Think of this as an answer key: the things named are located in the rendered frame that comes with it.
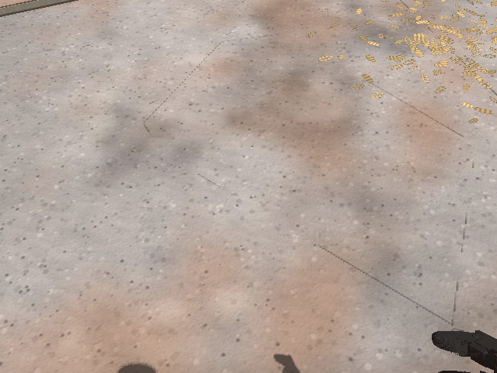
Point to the right robot hand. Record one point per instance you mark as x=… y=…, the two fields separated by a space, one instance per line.
x=481 y=347

